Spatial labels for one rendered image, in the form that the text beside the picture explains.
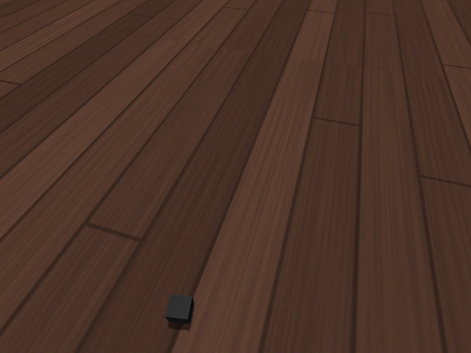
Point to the small box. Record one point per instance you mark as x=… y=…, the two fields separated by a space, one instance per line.
x=180 y=309

